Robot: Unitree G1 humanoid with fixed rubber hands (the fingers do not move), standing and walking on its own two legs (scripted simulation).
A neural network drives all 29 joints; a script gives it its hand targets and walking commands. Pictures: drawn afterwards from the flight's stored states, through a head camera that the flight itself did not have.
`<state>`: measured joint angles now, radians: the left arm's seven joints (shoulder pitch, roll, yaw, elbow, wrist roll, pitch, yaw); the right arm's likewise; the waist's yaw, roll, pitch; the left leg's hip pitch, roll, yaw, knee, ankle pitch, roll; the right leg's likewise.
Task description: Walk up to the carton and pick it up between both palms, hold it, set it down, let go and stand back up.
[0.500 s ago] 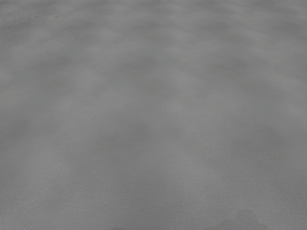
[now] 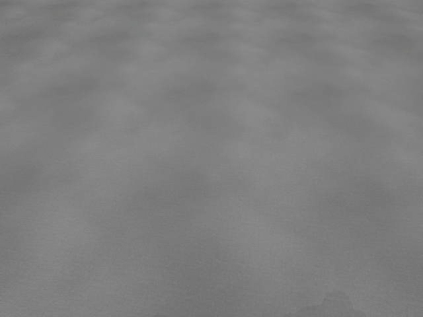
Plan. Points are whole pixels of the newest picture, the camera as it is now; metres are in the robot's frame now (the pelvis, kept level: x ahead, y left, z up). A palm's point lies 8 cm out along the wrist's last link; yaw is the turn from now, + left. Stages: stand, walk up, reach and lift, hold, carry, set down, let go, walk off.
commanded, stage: stand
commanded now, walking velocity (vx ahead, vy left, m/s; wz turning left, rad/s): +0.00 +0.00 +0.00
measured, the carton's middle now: out of the picture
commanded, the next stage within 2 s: walk up in 1.66 s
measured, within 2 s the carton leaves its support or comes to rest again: neither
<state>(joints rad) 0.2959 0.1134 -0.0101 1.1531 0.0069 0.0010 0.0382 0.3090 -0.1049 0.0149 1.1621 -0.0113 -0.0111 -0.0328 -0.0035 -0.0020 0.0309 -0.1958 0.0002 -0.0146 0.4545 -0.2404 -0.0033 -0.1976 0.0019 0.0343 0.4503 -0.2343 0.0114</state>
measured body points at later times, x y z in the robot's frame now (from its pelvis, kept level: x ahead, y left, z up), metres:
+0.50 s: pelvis +0.01 -0.01 +0.00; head +0.02 -0.01 +0.45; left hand -0.03 +0.19 -0.16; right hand -0.01 -0.21 -0.17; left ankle +0.00 +0.12 -0.74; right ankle +0.01 -0.13 -0.74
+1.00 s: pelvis +0.01 +0.00 +0.00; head +0.02 +0.00 +0.45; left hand -0.01 +0.20 -0.16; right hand -0.02 -0.21 -0.16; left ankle +0.00 +0.12 -0.74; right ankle +0.01 -0.13 -0.74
